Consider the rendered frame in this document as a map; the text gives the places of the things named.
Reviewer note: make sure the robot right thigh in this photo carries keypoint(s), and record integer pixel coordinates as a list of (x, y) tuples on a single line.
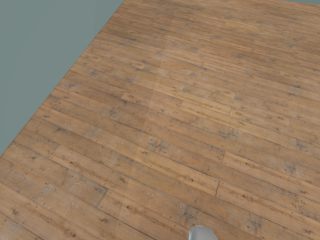
[(201, 233)]

